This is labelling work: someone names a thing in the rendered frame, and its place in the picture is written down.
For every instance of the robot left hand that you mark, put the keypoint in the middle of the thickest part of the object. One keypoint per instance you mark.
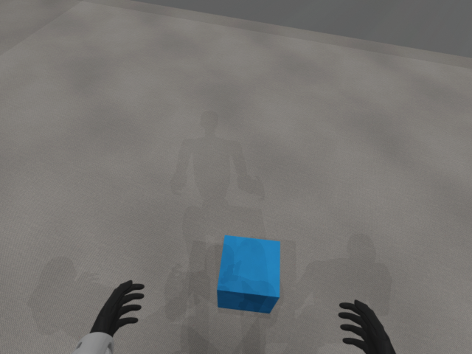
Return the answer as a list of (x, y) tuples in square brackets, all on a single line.
[(108, 320)]

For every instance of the left robot forearm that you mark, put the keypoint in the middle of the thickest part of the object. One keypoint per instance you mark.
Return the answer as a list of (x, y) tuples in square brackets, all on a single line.
[(95, 343)]

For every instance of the robot right hand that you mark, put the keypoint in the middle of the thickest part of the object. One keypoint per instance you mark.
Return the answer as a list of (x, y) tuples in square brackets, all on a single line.
[(375, 339)]

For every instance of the carton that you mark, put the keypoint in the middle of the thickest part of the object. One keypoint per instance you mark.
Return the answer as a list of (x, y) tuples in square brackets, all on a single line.
[(249, 277)]

